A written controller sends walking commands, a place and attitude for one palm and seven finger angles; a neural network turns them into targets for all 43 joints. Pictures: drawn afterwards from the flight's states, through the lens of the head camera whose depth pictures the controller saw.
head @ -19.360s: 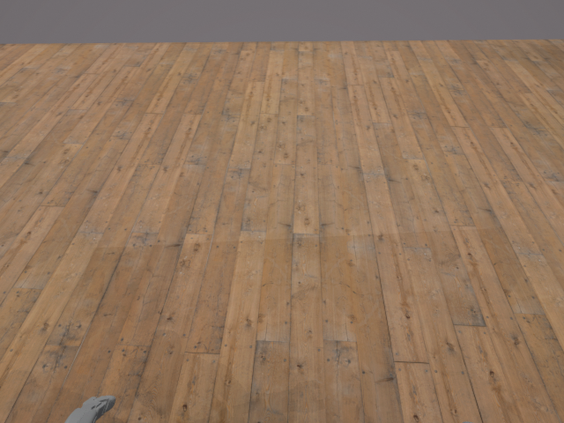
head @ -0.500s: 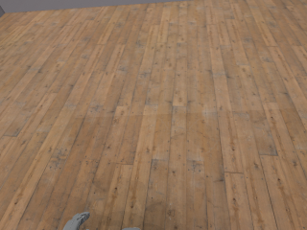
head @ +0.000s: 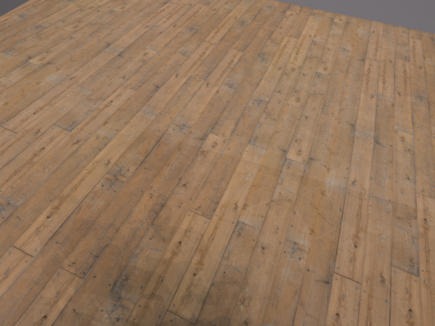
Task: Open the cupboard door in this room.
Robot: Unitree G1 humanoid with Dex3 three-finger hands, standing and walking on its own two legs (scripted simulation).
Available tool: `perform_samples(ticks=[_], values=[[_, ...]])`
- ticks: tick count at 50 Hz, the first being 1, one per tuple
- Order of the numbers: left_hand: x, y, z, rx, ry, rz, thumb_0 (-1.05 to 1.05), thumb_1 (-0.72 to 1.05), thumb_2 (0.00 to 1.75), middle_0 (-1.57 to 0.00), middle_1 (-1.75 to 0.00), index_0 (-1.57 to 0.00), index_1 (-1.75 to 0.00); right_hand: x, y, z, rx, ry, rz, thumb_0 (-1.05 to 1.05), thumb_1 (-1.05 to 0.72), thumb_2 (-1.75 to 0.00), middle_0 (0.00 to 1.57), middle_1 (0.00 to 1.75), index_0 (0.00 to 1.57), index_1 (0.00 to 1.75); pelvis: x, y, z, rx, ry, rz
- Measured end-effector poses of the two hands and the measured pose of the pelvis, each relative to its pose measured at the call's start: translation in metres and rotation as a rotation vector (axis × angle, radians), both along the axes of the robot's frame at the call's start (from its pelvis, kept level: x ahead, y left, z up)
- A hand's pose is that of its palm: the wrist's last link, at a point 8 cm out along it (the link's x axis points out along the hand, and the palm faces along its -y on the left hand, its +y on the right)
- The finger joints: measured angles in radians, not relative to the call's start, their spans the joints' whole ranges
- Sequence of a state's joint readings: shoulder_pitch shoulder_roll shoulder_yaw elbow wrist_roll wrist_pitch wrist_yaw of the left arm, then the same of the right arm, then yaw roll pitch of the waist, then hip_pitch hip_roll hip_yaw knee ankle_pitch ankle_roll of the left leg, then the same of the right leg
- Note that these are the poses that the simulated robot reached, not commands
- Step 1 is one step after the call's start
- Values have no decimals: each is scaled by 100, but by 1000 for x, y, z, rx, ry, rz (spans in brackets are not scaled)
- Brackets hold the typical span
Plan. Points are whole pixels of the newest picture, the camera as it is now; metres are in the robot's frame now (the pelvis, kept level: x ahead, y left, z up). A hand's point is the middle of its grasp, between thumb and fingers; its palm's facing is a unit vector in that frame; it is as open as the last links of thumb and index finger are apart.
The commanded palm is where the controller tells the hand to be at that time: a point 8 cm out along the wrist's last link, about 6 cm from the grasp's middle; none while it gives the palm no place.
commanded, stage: turn or walk to find it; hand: left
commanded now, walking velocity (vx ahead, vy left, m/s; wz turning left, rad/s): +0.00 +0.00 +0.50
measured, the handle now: out of the picture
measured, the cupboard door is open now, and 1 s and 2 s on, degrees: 0 0 0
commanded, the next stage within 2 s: none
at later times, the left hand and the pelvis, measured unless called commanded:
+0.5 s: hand out of the picture +0.09 +0.18 -0.13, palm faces +0.23 -0.93 -0.29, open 7.4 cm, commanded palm none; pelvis +0.00 -0.04 +0.01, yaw +16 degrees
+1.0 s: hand out of the picture -0.11 +0.20 -0.17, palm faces +0.55 -0.80 -0.26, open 7.4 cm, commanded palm none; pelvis -0.02 -0.01 +0.00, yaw +31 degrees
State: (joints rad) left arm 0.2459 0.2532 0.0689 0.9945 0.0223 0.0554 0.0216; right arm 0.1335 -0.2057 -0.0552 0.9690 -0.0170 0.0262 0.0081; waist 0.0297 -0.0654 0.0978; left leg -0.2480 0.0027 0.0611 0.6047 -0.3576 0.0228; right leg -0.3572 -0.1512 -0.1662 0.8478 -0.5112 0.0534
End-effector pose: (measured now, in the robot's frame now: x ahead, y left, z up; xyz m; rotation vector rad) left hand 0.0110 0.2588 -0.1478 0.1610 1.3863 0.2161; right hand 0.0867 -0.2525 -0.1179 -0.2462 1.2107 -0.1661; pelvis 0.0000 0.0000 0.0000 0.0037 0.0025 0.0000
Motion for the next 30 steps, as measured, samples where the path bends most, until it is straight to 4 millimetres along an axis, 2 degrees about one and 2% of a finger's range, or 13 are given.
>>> perform_samples(ticks=[4,10,15,20,22,24,30], values=[[4,13,10,2,-12,36,1,91,90,-20,-30,-20,-30,13,17,11,-6,-21,44,0,-91,-90,20,30,20,30,2,8,10,-22,4,41],[30,19,25,23,-122,52,1,91,90,-20,-30,-20,-30,17,27,9,20,-3,84,0,-91,-90,20,30,20,30,3,9,16,-22,7,95],[57,10,35,46,-207,53,1,91,90,-20,-30,-20,-30,6,19,-1,43,40,94,0,-91,-90,20,30,20,30,3,-2,14,-11,7,148],[75,-13,44,75,-288,55,0,91,90,-20,-30,-20,-30,-3,-5,-20,67,99,101,0,-91,-90,20,30,20,30,5,-23,6,9,10,202],[74,-23,46,93,-309,59,0,91,90,-20,-30,-20,-30,-3,-16,-29,74,116,107,0,-91,-90,20,30,20,30,5,-32,3,7,4,224],[64,-32,51,100,-310,78,0,91,90,-20,-30,-20,-30,1,-24,-30,73,131,124,0,-91,-90,20,30,20,30,4,-37,5,17,-4,258],[17,-48,55,102,-242,185,0,90,90,-21,-30,-20,-30,19,-36,-24,67,148,202,0,-91,-90,20,30,20,30,5,-46,13,38,-13,336]])
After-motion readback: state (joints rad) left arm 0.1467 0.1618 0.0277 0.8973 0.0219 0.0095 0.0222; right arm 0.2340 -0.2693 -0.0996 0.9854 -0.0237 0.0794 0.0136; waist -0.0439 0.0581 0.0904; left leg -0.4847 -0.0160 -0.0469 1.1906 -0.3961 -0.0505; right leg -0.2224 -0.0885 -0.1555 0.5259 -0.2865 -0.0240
